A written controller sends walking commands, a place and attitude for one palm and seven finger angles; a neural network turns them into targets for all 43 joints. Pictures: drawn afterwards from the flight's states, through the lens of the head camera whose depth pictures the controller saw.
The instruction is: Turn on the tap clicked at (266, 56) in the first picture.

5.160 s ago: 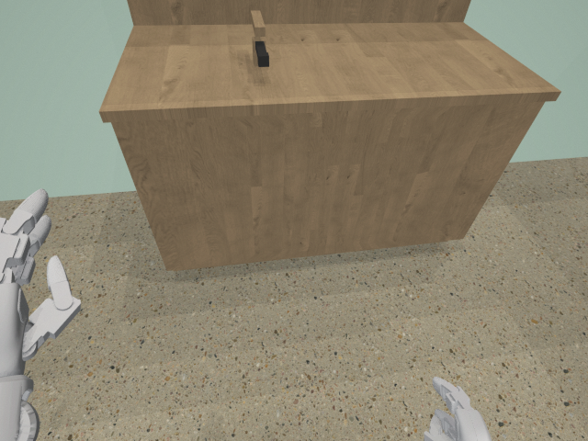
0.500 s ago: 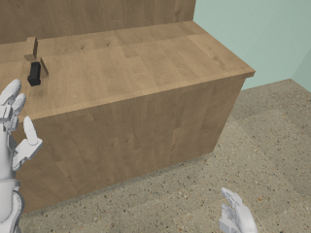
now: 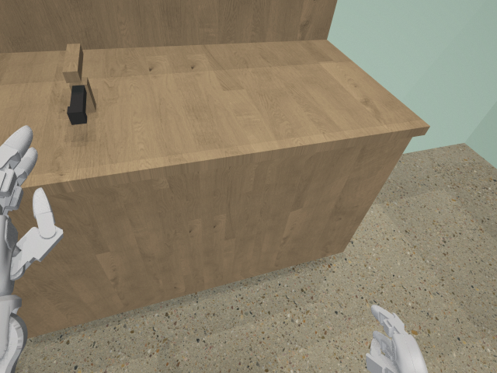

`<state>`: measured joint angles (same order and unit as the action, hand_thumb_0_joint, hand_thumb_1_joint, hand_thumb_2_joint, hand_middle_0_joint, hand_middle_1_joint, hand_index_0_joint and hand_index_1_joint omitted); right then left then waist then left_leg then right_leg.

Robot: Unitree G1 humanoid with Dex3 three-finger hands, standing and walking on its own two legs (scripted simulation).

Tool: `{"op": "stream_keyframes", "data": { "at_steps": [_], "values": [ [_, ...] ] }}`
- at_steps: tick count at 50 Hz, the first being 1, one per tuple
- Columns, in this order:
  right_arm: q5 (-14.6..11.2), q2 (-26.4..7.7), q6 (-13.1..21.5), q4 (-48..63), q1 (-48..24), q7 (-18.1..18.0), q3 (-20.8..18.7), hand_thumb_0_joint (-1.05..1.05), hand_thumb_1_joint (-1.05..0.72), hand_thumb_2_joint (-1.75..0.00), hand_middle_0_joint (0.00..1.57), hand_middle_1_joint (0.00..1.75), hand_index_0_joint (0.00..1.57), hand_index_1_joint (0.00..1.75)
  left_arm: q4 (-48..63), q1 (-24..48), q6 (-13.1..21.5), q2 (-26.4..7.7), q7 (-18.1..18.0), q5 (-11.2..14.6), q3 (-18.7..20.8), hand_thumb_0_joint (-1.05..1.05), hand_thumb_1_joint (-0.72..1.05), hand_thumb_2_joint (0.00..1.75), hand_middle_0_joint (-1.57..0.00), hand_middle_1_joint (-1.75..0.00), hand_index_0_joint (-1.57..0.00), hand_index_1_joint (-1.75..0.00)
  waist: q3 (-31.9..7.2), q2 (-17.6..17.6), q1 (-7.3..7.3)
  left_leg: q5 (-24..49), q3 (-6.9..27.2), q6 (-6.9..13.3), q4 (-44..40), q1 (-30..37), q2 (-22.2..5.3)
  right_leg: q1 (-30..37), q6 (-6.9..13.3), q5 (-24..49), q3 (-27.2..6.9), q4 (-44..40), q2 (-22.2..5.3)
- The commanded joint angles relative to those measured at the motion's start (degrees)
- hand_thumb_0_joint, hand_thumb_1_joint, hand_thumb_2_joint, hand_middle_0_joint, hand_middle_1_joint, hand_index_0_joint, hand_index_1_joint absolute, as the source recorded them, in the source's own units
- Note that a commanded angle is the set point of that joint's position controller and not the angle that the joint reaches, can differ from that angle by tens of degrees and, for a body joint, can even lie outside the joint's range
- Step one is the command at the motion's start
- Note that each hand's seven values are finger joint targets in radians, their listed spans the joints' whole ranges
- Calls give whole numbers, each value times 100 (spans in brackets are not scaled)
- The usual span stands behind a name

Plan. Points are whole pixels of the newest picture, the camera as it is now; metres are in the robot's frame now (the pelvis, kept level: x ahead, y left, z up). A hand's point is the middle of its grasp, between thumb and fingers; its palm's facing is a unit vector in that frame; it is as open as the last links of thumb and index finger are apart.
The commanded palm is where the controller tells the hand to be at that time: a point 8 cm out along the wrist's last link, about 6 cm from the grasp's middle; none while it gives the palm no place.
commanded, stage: shuffle to correct the standing spot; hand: left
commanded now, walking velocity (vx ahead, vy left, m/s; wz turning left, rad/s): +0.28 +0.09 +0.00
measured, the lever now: (77, 115) +0.54 +0.40 +0.10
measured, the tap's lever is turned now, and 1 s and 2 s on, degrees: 0 0 0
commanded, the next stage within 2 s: come to a stop and stand still in 0.90 s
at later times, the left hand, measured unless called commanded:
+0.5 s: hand (69, 174) +0.30 +0.27 +0.18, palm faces +0.41 -0.83 -0.38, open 7.4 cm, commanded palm +0.25 +0.31 +0.20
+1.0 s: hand (74, 123) +0.40 +0.31 +0.19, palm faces +0.43 -0.77 -0.47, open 7.4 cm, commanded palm +0.36 +0.34 +0.20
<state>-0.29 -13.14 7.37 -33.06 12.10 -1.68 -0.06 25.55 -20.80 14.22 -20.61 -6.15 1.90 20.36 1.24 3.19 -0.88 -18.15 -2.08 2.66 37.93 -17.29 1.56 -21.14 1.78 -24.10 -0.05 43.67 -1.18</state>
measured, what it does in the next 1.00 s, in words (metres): walks ahead: right foot, then left foot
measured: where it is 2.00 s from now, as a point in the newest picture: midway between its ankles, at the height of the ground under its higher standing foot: outside the picture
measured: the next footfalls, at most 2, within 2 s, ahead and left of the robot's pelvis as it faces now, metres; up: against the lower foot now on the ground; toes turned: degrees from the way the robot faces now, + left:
right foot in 0.32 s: +0.13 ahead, -0.07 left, +0.00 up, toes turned -7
left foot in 0.60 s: +0.23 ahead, +0.21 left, +0.00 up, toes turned +5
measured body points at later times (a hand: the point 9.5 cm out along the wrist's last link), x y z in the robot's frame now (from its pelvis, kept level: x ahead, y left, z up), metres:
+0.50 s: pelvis +0.09 +0.02 +0.01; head +0.12 +0.04 +0.46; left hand +0.28 +0.32 +0.20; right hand +0.25 -0.21 -0.08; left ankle +0.13 +0.17 -0.66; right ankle +0.09 -0.06 -0.72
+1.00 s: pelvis +0.20 +0.06 +0.02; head +0.23 +0.05 +0.46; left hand +0.38 +0.35 +0.21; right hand +0.36 -0.15 -0.10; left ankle +0.21 +0.20 -0.65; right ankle +0.18 -0.02 -0.72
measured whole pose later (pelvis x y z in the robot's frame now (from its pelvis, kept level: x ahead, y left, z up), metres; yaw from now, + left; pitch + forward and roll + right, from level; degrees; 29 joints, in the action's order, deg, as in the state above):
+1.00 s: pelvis +0.20 +0.06 +0.02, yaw +2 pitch +0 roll +2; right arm -0.3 -11.1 4.2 -37.9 13.0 -1.3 1.5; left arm 27.1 -27.5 13.3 -20.7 -6.8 1.7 22.1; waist 3.5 0.2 -2.1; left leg -21.1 -3.3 -1.3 61.0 -29.4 -2.3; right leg -12.9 2.6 -19.7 6.4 32.6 -2.3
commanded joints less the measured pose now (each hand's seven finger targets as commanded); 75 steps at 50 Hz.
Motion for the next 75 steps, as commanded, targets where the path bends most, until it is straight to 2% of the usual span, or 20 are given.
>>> {"op": "stream_keyframes", "data": {
  "at_steps": [1,7,13,15,16,17,21,28,31,33,40,42,47,53,56,58,66,70,73,75],
  "values": [
    [31,-527,389,836,-322,27,-225,0,-90,-90,20,30,20,30,1320,531,426,-1181,-87,25,897,0,90,90,-20,-30,-20,-30,-272,-1485,163,-175,3004,1060,-2380,1144,-1768,-1899,-49,-489,-24,2238,104],
    [-2,-613,572,783,-219,136,-253,0,-90,-90,20,30,20,30,1715,62,345,-961,-22,-45,643,0,90,90,-20,-30,-20,-30,-425,-1333,63,1757,1138,627,-2020,1053,-1144,-1089,-116,591,541,970,-58],
    [26,-584,329,834,-243,8,-182,0,-90,-90,20,30,20,30,1129,-270,236,-1210,-127,27,973,0,90,90,-20,-30,-20,-30,-784,-926,31,1833,859,198,-1215,322,-1011,1032,-44,879,1035,-1406,229],
    [7,-536,216,860,-327,2,-207,0,-90,-90,20,30,20,30,1012,-256,251,-1358,-153,7,1092,0,90,90,-20,-30,-20,-30,-1277,296,-132,1313,327,48,970,-1548,-660,3264,473,895,-342,-1876,-757],
    [4,-537,207,904,-334,15,-282,0,-90,-90,20,30,20,30,968,-120,245,-1473,-136,46,1193,0,90,90,-20,-30,-20,-30,-1280,1465,-112,-487,1,-96,2808,-2705,-7,3488,1272,895,-2743,-2399,-2186],
    [54,-686,177,851,-388,48,-306,0,-90,-90,20,30,20,30,859,-67,256,-1328,-124,121,1153,0,90,90,-20,-30,-20,-30,-775,823,-87,-896,451,-185,3814,-3128,-155,2969,1586,857,-3328,-2671,-2747],
    [38,-538,76,663,-476,174,-206,0,-90,-90,20,30,20,30,1529,93,380,-1090,-57,43,812,0,90,90,-20,-30,-20,-30,-3,-127,-14,-266,783,-239,3051,-2303,-967,864,1149,730,-1602,-2742,-2035],
    [100,-334,318,679,-456,-143,-210,0,-90,-90,20,30,20,30,1838,178,322,-1161,-246,46,871,0,90,90,-20,-30,-20,-30,-584,-406,-70,962,-755,-185,-674,853,-142,584,317,1451,148,-1261,-854],
    [-15,-580,290,811,-364,-155,-359,0,-90,-90,20,30,20,30,1899,426,424,-1156,-250,61,990,0,90,90,-20,-30,-20,-30,-1079,-2010,67,1733,1845,790,-1425,1925,-1766,-771,-217,-254,557,1477,105],
    [52,-480,270,741,-367,-165,-310,0,-90,-90,20,30,20,30,1335,355,363,-1351,-194,41,1094,0,90,90,-20,-30,-20,-30,-630,-1700,148,2365,2641,1298,-1701,1758,-2198,-1543,-194,-1009,147,2363,-49],
    [-73,-464,267,813,-438,37,-199,0,-90,-90,20,30,20,30,1454,-328,114,-1000,-154,30,810,0,90,90,-20,-30,-20,-30,-685,-1006,-61,-25,167,258,-485,-757,-1077,1621,-148,594,485,-1611,-32],
    [-76,-272,154,883,-539,4,-142,0,-90,-90,20,30,20,30,1309,-365,-3,-1419,-228,33,1093,0,90,90,-20,-30,-20,-30,-443,1621,-129,-1174,-386,-229,2369,-2470,-103,2150,812,136,-3072,-2965,-2036],
    [7,-356,35,515,-653,-20,-70,0,-90,-90,20,30,20,30,1158,-150,185,-1397,-250,6,1170,0,90,90,-20,-30,-20,-30,-243,70,-93,-418,289,-409,2602,-2513,-719,2001,891,3314,-1376,-2153,-1754],
    [57,-229,265,549,-669,-102,-109,0,-90,-90,20,30,20,30,1361,419,202,-832,-334,32,518,0,90,90,-20,-30,-20,-30,-780,362,-70,1270,-895,-249,-691,379,-61,1470,306,3834,115,-1458,-1041],
    [-8,-533,298,733,-561,-128,-338,0,-90,-90,20,30,20,30,2167,433,220,-1063,-380,48,678,0,90,90,-20,-30,-20,-30,-1563,-1119,-3,4110,671,336,-1053,2456,-1213,259,-271,2400,420,556,-292],
    [16,-435,307,742,-502,-57,-348,0,-90,-90,20,30,20,30,2063,244,267,-1066,-399,7,729,0,90,90,-20,-30,-20,-30,-1426,-1406,17,5315,1878,1016,-1432,2584,-2187,-632,-198,-931,-92,1985,163],
    [52,-414,290,892,-498,51,-198,0,-90,-90,20,30,20,30,1923,-842,-58,-1142,-291,199,1092,0,90,90,-20,-30,-20,-30,-763,-1817,38,3438,511,185,-1631,856,-1798,543,-195,424,341,-851,96],
    [-15,-422,231,880,-451,-48,-120,0,-90,-90,20,30,20,30,1099,-441,-211,-967,-243,162,933,0,90,90,-20,-30,-20,-30,-608,-896,32,1118,-13,-136,-1278,-93,-1356,1581,-241,1760,183,-2102,5],
    [-80,-358,171,837,-406,-78,-147,0,-90,-90,20,30,20,30,749,-229,-443,-811,-225,203,526,0,90,90,-20,-30,-20,-30,-408,931,66,-466,-166,-450,261,-183,-258,674,309,2055,-1849,-3065,-1290],
    [-58,-325,135,758,-583,-68,-53,0,-90,-90,20,30,20,30,851,149,-385,-896,-264,112,463,0,90,90,-20,-30,-20,-30,-446,691,-35,-673,213,-392,1135,-591,-304,861,407,1866,-1896,-3081,-1546]
  ]
}}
